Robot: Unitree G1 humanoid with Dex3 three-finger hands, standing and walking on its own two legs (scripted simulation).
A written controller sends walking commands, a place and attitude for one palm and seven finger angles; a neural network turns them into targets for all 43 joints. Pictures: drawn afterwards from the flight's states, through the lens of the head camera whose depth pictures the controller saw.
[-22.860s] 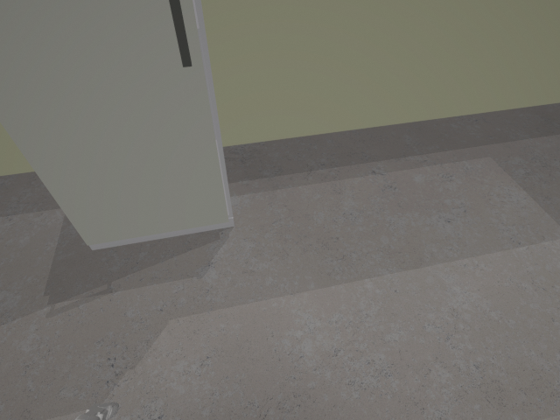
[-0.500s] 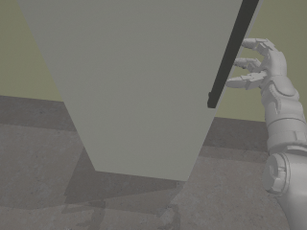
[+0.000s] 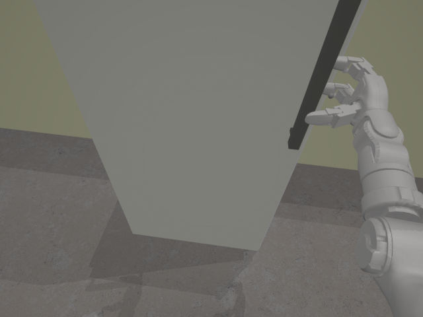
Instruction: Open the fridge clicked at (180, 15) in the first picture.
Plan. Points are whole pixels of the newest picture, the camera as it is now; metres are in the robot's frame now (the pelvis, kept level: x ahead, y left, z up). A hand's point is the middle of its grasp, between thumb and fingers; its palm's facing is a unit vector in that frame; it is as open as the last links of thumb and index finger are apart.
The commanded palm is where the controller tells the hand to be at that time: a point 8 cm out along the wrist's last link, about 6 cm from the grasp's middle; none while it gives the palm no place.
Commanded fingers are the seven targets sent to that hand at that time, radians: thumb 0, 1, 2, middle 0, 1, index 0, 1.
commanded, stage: slide the fingers in behind the handle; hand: right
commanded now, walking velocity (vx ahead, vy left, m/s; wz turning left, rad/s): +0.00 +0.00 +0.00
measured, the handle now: (319, 67) +0.52 -0.12 +0.24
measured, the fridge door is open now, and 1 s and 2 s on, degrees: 0 0 0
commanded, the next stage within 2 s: grip the handle and tug to test in 1.36 s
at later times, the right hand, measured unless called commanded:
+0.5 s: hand (324, 93) +0.47 -0.13 +0.22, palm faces +0.03 +1.00 +0.01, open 13.9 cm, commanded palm +0.46 -0.18 +0.21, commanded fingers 0.00 0.50 -0.30 0.30 1.20 0.30 1.20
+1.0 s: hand (310, 92) +0.47 -0.11 +0.22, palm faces +0.02 +1.00 +0.00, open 13.8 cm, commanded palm +0.45 -0.16 +0.21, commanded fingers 0.00 0.50 -0.30 0.30 1.20 0.30 1.20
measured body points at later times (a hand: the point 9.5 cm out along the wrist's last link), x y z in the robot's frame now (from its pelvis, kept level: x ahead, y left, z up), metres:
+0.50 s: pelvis +0.01 +0.00 +0.00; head +0.02 +0.01 +0.45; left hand +0.10 +0.26 -0.12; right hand +0.47 -0.19 +0.22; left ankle -0.01 +0.11 -0.74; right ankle +0.02 -0.11 -0.74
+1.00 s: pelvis +0.00 +0.01 +0.00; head +0.01 +0.02 +0.45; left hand +0.08 +0.26 -0.12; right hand +0.47 -0.16 +0.22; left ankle -0.01 +0.11 -0.74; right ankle +0.02 -0.11 -0.74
